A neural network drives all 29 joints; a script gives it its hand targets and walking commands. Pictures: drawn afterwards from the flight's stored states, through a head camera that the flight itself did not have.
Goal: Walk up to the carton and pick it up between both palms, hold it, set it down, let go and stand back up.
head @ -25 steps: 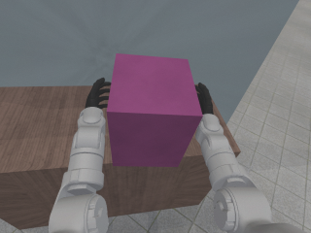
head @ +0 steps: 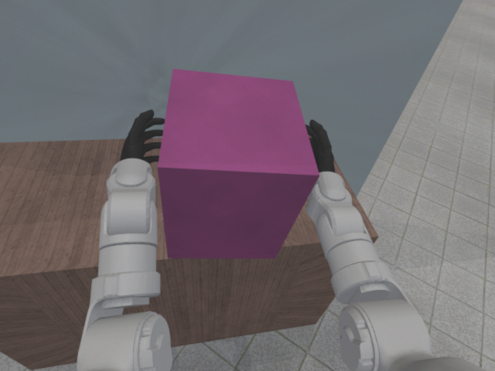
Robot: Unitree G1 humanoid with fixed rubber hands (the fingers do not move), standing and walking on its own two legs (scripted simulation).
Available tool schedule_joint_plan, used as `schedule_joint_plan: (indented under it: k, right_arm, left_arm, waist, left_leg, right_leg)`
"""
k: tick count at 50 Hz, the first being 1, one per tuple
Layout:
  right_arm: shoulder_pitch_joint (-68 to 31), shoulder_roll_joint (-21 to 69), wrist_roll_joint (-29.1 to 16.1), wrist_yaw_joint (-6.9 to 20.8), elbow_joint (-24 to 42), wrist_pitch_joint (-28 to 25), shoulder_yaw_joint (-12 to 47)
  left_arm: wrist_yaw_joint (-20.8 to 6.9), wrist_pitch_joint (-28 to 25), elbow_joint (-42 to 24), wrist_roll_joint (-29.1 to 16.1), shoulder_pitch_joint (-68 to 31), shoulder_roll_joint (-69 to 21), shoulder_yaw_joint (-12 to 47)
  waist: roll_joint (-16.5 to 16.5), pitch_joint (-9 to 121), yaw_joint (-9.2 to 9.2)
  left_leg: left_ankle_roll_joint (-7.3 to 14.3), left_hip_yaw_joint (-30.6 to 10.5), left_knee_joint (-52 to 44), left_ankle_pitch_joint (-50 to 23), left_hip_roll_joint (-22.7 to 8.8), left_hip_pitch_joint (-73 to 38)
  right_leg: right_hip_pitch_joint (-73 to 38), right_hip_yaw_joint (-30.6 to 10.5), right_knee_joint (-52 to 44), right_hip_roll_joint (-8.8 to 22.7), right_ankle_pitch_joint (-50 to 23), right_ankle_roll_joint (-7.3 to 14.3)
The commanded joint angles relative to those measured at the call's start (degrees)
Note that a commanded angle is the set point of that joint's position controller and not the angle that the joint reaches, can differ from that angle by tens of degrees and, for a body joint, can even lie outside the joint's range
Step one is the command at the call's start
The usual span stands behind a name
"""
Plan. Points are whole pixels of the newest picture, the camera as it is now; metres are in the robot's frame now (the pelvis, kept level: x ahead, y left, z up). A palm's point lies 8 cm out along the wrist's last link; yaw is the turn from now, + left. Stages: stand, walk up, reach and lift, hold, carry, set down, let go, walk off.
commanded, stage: reach and lift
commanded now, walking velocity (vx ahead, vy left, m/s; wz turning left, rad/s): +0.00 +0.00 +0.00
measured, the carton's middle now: (228, 172) +0.41 -0.01 +0.11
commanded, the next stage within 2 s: hold in 0.80 s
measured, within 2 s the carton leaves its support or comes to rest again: neither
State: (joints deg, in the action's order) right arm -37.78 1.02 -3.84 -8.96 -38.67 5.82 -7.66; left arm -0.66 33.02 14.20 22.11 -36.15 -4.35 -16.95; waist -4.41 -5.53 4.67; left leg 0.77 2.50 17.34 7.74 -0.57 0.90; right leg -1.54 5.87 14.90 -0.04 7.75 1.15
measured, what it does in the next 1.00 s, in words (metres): stands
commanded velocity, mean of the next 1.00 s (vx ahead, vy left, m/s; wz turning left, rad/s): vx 0.00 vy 0.00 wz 0.00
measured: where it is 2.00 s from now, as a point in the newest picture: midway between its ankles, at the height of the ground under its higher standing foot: outside the picture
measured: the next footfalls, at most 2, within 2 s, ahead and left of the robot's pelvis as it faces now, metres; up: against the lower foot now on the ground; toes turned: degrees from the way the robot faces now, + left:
none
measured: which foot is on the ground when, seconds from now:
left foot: down 0.00-1.00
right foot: down 0.00-1.00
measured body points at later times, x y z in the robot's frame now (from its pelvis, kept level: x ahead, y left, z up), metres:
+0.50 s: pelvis +0.00 +0.00 +0.00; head -0.02 +0.03 +0.45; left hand +0.39 +0.14 +0.17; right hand +0.38 -0.15 +0.16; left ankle +0.03 +0.11 -0.75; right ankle +0.02 -0.10 -0.75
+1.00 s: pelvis +0.00 +0.00 +0.00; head -0.03 +0.03 +0.45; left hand +0.38 +0.15 +0.19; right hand +0.38 -0.15 +0.18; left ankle +0.03 +0.11 -0.75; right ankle +0.02 -0.10 -0.75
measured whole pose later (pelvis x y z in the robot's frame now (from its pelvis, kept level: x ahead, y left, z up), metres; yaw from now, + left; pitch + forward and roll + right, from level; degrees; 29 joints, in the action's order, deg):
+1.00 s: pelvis +0.00 +0.00 +0.00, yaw +0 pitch -11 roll -1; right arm -39.3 -0.1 -7.2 -10.9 -34.2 9.9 -3.9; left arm -2.8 39.1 7.9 23.5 -37.4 -3.9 -17.8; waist -4.4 -6.8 5.0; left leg 0.5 1.7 18.0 8.3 -0.7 -1.3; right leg -4.3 6.3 14.7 -0.4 8.0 1.4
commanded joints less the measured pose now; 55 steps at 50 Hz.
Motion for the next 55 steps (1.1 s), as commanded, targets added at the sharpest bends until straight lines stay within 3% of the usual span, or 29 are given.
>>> schedule_joint_plan:
  k: [1,3,9,14,18,20,25,32,36,38,42,49,53,55]
  right_arm:
    - [-38.43,26.56,-1.55,5.01,15.62,-3.19,19.94]
    - [-38.56,25.94,-2.18,4.87,16.45,-3.00,20.75]
    - [-38.70,25.84,-3.34,4.08,19.12,-2.17,22.20]
    - [-37.31,25.75,-2.43,4.25,15.65,-1.06,20.14]
    - [-39.50,26.06,-3.67,3.84,20.33,-2.13,22.06]
    - [-38.11,25.81,-3.43,3.58,18.84,-1.47,22.30]
    - [-37.78,24.74,-3.04,3.91,17.93,-1.30,20.66]
    - [-40.65,25.12,-4.27,3.77,21.27,-1.80,23.48]
    - [-38.31,24.34,-4.78,3.43,18.35,-0.45,22.91]
    - [-37.39,24.27,-4.49,3.52,16.68,0.08,21.58]
    - [-41.86,25.97,-5.24,3.62,20.31,-0.76,23.11]
    - [-40.11,25.57,-5.02,3.38,18.97,0.70,22.49]
    - [-40.43,26.52,-6.82,2.75,22.70,1.51,25.08]
    - [-40.25,26.09,-6.38,2.36,22.13,2.39,24.34]
  left_arm:
    - [-7.98,-1.56,-4.01,-7.35,-28.89,-28.33,22.70]
    - [-8.05,-1.08,-4.29,-6.86,-28.13,-27.88,22.66]
    - [-8.38,0.58,-6.24,-6.64,-27.42,-27.46,22.83]
    - [-9.07,1.44,-5.09,-5.85,-28.65,-25.81,20.92]
    - [-8.94,0.76,-7.64,-7.27,-29.41,-27.18,23.31]
    - [-8.97,1.06,-6.66,-6.22,-28.09,-26.49,22.87]
    - [-9.01,1.53,-7.70,-6.87,-29.58,-26.95,23.52]
    - [-8.37,1.53,-7.15,-7.27,-28.31,-26.42,23.42]
    - [-8.92,2.91,-6.65,-5.61,-27.77,-25.52,22.08]
    - [-9.13,3.14,-7.95,-5.77,-29.26,-25.33,21.64]
    - [-8.70,2.63,-9.53,-7.44,-32.40,-27.22,24.06]
    - [-9.02,3.98,-8.31,-6.02,-30.13,-25.90,21.80]
    - [-9.27,5.33,-12.33,-6.93,-30.14,-25.84,23.09]
    - [-9.49,5.85,-11.84,-6.89,-30.38,-25.51,22.96]
  waist:
    - [2.78,22.68,0.76]
    - [3.00,22.34,0.02]
    - [3.23,22.17,0.38]
    - [3.03,18.56,0.53]
    - [4.59,23.95,1.07]
    - [3.92,22.34,1.10]
    - [4.91,20.28,2.16]
    - [2.53,24.11,0.22]
    - [4.68,20.28,1.08]
    - [3.97,19.60,1.20]
    - [5.43,23.39,1.21]
    - [3.81,19.99,0.64]
    - [3.69,22.74,0.63]
    - [4.30,20.78,0.86]
  left_leg:
    - [-0.53,0.05,-0.84,-7.46,1.23,-7.55]
    - [-0.73,0.18,-0.52,-9.25,1.35,-7.90]
    - [-0.65,0.17,-0.34,-8.99,1.52,-8.77]
    - [-0.06,0.57,-1.57,-5.47,1.34,-6.57]
    - [-0.78,0.16,0.43,-10.81,1.65,-9.34]
    - [-0.84,0.02,0.63,-12.25,1.63,-9.79]
    - [-1.18,-0.21,0.00,-9.36,1.21,-9.05]
    - [-0.71,-0.58,1.31,-13.82,1.14,-10.10]
    - [-1.00,-0.36,0.55,-12.21,1.39,-8.91]
    - [-1.08,-0.39,-0.37,-10.23,1.20,-8.41]
    - [-0.93,-0.43,0.49,-12.38,1.39,-9.62]
    - [-0.57,-0.18,-0.49,-9.94,1.36,-7.97]
    - [-0.74,0.02,0.36,-13.14,1.71,-7.95]
    - [-0.88,0.08,-0.13,-10.74,1.77,-7.43]
  right_leg:
    - [-3.21,0.81,-0.63,-1.30,-9.59,-3.54]
    - [-3.42,0.97,-0.65,-1.59,-10.56,-3.46]
    - [-4.43,1.18,-0.45,-1.57,-11.46,-3.70]
    - [-2.74,1.08,-1.20,-1.34,-7.43,-3.54]
    - [-4.77,0.93,-0.52,-1.49,-12.39,-3.41]
    - [-4.71,1.16,-0.48,-1.58,-13.78,-3.75]
    - [-2.58,1.40,-0.99,-1.55,-8.45,-2.99]
    - [-4.41,1.38,-0.54,-1.81,-12.57,-3.41]
    - [-5.01,0.96,-0.81,-1.65,-11.80,-3.12]
    - [-5.08,1.14,-0.97,-1.88,-9.27,-3.10]
    - [-4.85,0.94,-0.39,-1.83,-10.84,-3.09]
    - [-5.07,0.90,-1.36,-1.97,-8.34,-2.88]
    - [-7.76,0.59,-0.27,-2.00,-12.18,-3.27]
    - [-6.74,0.75,-0.98,-1.90,-9.81,-3.32]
